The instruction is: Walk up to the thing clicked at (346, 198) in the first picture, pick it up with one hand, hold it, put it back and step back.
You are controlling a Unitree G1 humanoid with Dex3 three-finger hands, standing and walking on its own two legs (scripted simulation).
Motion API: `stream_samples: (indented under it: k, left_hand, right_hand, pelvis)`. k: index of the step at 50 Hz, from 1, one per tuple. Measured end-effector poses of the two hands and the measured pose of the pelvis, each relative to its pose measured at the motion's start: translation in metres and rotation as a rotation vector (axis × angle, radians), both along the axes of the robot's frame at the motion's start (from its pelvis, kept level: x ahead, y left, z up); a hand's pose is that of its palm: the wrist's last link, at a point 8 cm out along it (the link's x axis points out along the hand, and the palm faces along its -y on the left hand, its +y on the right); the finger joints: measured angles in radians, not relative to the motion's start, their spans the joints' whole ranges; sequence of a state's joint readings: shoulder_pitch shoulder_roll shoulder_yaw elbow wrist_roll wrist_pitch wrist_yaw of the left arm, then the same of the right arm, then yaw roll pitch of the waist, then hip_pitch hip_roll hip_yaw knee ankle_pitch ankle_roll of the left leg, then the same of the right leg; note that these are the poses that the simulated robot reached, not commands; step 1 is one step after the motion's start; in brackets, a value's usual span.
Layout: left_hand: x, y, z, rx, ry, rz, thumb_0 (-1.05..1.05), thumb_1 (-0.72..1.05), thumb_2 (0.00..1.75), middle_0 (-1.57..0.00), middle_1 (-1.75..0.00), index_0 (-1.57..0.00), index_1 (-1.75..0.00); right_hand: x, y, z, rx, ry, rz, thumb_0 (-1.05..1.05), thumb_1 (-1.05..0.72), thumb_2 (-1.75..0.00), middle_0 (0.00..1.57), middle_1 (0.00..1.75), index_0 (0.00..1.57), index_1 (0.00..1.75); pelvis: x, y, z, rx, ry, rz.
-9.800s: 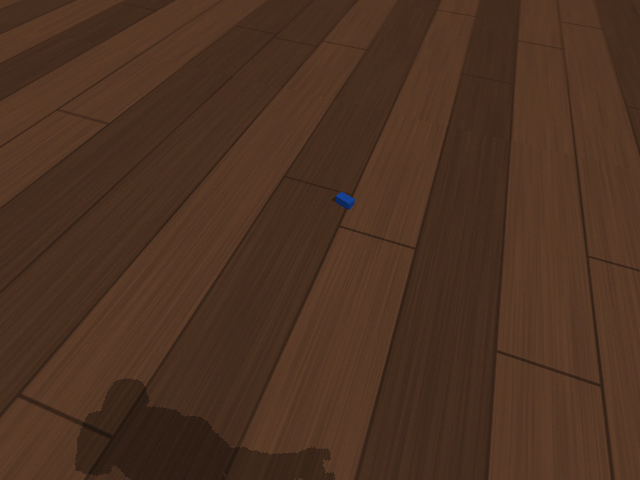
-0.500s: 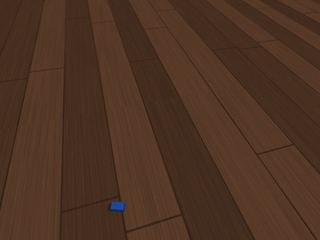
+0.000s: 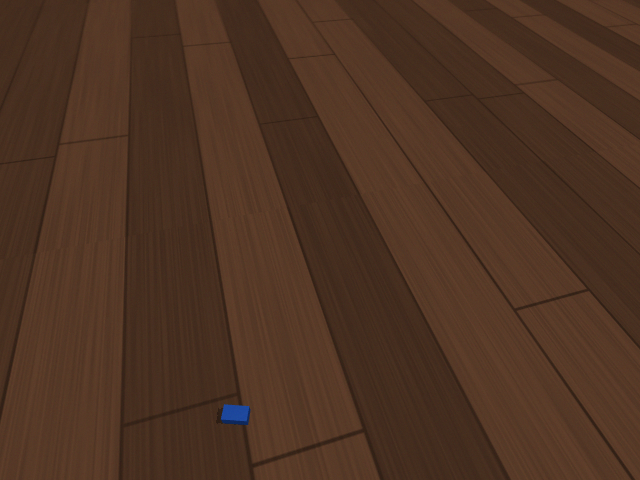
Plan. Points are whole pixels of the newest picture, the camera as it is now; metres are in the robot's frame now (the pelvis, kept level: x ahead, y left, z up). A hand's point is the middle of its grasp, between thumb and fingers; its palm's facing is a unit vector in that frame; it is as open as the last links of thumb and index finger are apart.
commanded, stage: rise first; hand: left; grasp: from above
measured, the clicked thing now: (236, 414) +0.43 +0.23 -0.77
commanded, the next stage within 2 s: none
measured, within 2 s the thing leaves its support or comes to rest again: neither
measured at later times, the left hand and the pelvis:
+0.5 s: hand out of the picture +0.12 +0.26 -0.18, palm faces -0.09 -0.92 -0.39, open 11.5 cm; pelvis -0.02 +0.01 -0.03, yaw +2 degrees
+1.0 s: hand out of the picture +0.16 +0.28 -0.35, palm faces -0.39 -0.66 -0.64, open 12.9 cm; pelvis -0.06 +0.01 -0.19, yaw +2 degrees
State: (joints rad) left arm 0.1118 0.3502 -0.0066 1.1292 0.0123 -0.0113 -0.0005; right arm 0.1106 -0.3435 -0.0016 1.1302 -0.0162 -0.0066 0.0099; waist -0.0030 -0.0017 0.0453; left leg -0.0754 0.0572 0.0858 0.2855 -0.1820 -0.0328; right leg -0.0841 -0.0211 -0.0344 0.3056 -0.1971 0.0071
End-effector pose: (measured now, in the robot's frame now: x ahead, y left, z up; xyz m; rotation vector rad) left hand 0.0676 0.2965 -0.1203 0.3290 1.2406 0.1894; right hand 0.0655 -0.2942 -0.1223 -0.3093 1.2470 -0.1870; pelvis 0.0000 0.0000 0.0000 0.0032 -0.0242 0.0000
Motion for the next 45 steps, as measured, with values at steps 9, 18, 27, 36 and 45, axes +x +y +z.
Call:
stream_samples:
  k: [9, 18, 27, 36, 45]
  left_hand:
    - [0.016, -0.003, 0.001, -0.006, -0.079, 0.036, 0.0, 0.86, 0.9, -0.22, -0.32, -0.21, -0.32]
    - [0.06, 0.001, -0.012, 0.001, -0.133, -0.052, 0.0, 0.43, 0.86, -0.25, -0.63, -0.24, -0.62]
    - [0.046, 0.006, -0.033, 0.052, -0.083, -0.099, 0.0, -0.14, 0.84, -0.28, -0.8, -0.27, -0.8]
    - [0.037, 0.007, -0.065, 0.102, -0.109, -0.184, 0.0, -0.36, 0.86, -0.29, -0.83, -0.26, -0.85]
    - [0.066, 0.017, -0.134, 0.211, -0.115, -0.396, -0.01, -0.36, 0.83, -0.31, -0.82, -0.29, -0.84]
  right_hand:
    - [0.007, 0.006, 0.002, 0.0, -0.074, -0.001, 0.01, -0.91, -0.9, 0.2, 0.3, 0.2, 0.3]
    - [0.007, 0.034, -0.009, 0.053, -0.149, -0.008, 0.01, -0.9, -0.9, 0.2, 0.3, 0.2, 0.3]
    - [0.021, 0.049, -0.023, 0.074, -0.232, 0.014, 0.01, -0.89, -0.89, 0.2, 0.3, 0.2, 0.3]
    - [0.055, 0.057, -0.049, 0.055, -0.337, 0.081, 0.01, -0.9, -0.9, 0.2, 0.3, 0.2, 0.3]
    - [0.075, 0.06, -0.103, 0.05, -0.408, 0.169, 0.01, -0.89, -0.9, 0.2, 0.3, 0.2, 0.3]
  pelvis:
    - [-0.005, 0.0, -0.003, -0.001, 0.028, 0.02]
    - [-0.018, 0.001, -0.019, -0.002, 0.136, 0.027]
    - [-0.021, 0.008, -0.041, -0.011, 0.205, 0.029]
    - [-0.029, 0.013, -0.08, -0.026, 0.288, 0.036]
    - [-0.045, 0.013, -0.142, -0.035, 0.437, 0.041]
